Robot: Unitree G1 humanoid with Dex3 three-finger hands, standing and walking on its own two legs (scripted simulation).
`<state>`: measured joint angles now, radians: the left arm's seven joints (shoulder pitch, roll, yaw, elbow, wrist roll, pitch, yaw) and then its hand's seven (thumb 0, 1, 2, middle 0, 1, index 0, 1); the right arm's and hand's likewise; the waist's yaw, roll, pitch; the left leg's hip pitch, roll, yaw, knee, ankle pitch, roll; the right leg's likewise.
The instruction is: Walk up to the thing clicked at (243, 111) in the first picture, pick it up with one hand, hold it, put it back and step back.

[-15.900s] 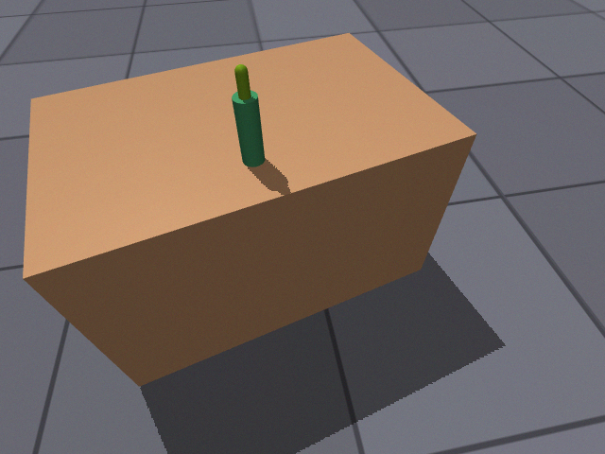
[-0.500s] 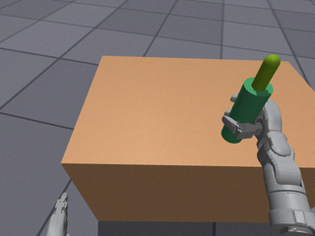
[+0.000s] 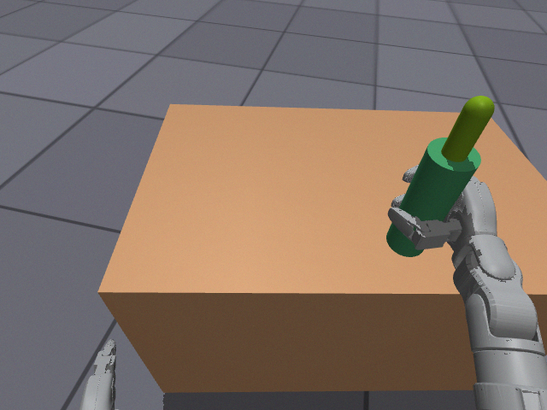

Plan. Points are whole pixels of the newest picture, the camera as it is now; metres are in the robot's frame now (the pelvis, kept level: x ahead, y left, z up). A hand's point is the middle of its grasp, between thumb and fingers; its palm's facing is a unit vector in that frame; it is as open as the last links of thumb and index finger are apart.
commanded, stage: hold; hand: right
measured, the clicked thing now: (435, 185) +0.34 -0.17 +0.21
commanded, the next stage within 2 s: none
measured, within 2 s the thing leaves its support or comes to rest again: neither
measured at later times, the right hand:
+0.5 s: hand (429, 204) +0.33 -0.18 +0.18, palm faces +0.09 +0.99 -0.04, open 8.2 cm
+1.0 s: hand (427, 207) +0.33 -0.17 +0.18, palm faces +0.11 +0.99 -0.04, open 8.2 cm
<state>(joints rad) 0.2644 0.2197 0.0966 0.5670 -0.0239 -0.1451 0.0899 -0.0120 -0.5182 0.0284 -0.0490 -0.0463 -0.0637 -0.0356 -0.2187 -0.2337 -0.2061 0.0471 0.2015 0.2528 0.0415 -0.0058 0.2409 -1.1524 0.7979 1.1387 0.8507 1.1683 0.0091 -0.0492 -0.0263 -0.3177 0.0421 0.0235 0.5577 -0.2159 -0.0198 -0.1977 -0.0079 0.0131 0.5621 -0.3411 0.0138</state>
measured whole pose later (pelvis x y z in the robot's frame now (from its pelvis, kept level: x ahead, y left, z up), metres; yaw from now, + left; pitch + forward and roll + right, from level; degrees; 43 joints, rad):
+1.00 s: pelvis +0.01 +0.00 +0.00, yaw -1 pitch -2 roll +0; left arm 0.23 0.22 0.09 0.64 -0.02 -0.20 0.07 -0.01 -0.53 0.05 -0.05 -0.05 -0.06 -0.05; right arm -0.17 -0.24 -0.22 -0.08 0.22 0.35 0.05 -0.01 0.24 -1.15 0.79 1.15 0.84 1.18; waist 0.00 -0.06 -0.03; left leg -0.28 0.04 0.04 0.53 -0.22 -0.01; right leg -0.16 -0.01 0.03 0.53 -0.33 0.02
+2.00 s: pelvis +0.01 +0.00 +0.00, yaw +0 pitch -2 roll +0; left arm 0.22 0.21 0.09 0.67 -0.02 -0.21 0.08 -0.01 -0.54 0.05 -0.05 -0.05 -0.06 -0.05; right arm -0.17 -0.22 -0.20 -0.07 0.21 0.32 0.04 -0.01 0.24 -1.16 0.79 1.15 0.84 1.18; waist 0.00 -0.06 -0.02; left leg -0.28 0.04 0.03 0.53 -0.21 -0.02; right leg -0.17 -0.01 0.02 0.54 -0.34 0.01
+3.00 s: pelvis -0.01 +0.00 +0.00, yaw +0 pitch +2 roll -1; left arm 0.21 0.21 0.07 0.64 -0.01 -0.25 0.08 -0.01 -0.54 0.05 -0.05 -0.04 -0.06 -0.04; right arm -0.43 -0.26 -0.23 0.44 0.17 0.12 0.04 -0.01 0.23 -1.16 0.79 1.14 0.85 1.17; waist 0.06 0.00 0.00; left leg -0.41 0.04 0.02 0.58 -0.21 -0.01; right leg -0.28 -0.01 0.01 0.58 -0.33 0.02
